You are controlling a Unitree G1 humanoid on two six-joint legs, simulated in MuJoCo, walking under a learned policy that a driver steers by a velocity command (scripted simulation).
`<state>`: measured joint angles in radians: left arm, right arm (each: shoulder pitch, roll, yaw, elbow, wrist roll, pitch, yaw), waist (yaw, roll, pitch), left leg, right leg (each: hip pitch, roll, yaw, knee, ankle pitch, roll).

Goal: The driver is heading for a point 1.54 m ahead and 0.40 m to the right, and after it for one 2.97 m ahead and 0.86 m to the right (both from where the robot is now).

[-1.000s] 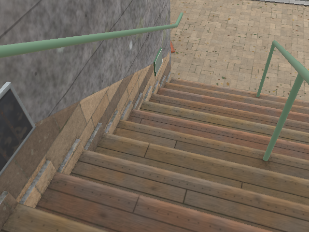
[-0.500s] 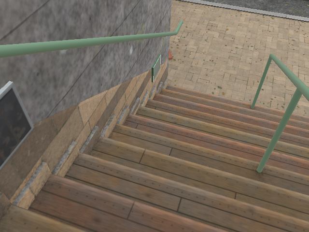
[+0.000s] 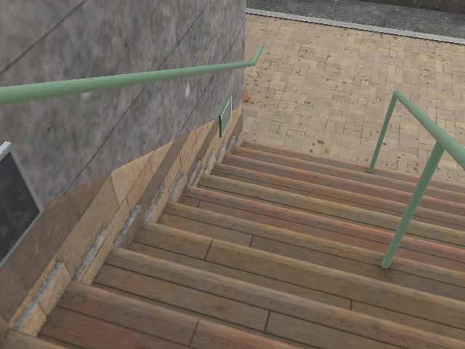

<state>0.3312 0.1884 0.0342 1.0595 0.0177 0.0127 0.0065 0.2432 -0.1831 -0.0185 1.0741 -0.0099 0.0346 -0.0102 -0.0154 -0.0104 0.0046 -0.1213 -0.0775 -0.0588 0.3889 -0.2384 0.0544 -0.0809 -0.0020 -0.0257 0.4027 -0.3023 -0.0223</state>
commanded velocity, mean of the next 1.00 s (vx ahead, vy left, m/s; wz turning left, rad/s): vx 0.42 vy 0.00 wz -0.15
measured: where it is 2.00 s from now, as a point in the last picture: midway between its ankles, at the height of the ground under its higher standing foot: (239, 296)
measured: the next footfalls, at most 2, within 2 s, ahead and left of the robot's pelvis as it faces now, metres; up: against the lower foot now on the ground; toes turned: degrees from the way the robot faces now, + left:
left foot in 0.54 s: +0.37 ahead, +0.22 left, -0.17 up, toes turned +4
right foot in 1.14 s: +0.65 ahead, +0.02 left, -0.33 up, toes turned -20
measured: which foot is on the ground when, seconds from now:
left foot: down 0.00-0.12, up 0.14-0.52, down 0.54-1.00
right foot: down 0.00-0.54, up 0.56-1.00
